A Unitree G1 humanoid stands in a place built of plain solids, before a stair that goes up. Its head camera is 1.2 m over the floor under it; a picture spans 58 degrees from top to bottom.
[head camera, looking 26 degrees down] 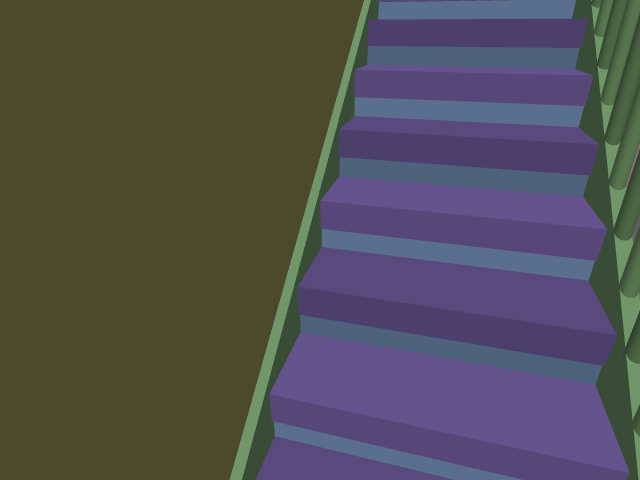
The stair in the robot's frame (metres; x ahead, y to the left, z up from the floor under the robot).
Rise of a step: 0.18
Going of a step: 0.25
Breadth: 0.82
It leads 16 degrees to the right of straight ahead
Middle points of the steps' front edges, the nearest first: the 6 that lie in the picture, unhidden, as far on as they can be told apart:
0.72 -0.26 0.35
0.96 -0.33 0.53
1.19 -0.40 0.70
1.43 -0.46 0.88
1.67 -0.53 1.06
1.91 -0.60 1.23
